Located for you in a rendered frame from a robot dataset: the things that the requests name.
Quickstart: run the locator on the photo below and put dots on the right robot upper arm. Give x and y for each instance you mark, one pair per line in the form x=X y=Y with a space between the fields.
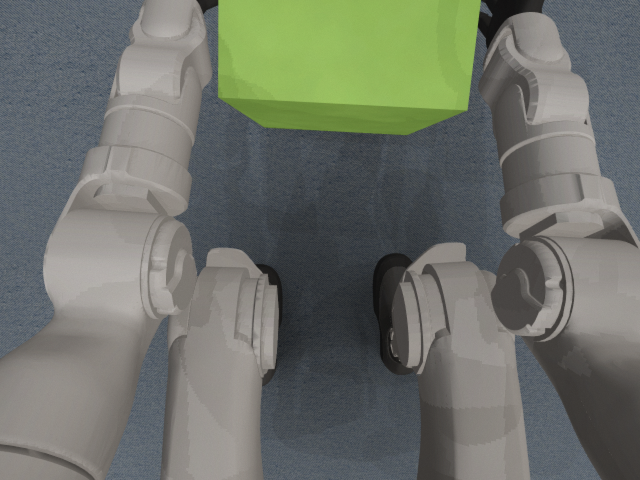
x=576 y=304

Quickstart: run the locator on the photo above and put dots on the left robot foot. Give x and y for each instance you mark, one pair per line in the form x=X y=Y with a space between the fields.
x=273 y=280

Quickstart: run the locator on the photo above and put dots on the robot left thigh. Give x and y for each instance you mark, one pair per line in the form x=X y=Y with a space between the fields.
x=214 y=385

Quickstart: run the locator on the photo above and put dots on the robot right hand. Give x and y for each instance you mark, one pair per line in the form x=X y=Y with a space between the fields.
x=502 y=10

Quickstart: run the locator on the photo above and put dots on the left robot upper arm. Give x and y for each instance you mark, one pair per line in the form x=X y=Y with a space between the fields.
x=66 y=394

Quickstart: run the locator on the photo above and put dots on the carton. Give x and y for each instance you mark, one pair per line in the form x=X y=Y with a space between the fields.
x=363 y=66

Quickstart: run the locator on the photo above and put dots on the right robot forearm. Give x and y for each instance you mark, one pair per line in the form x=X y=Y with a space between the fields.
x=545 y=141

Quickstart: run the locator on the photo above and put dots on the left robot forearm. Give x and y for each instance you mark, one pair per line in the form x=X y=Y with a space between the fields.
x=142 y=159

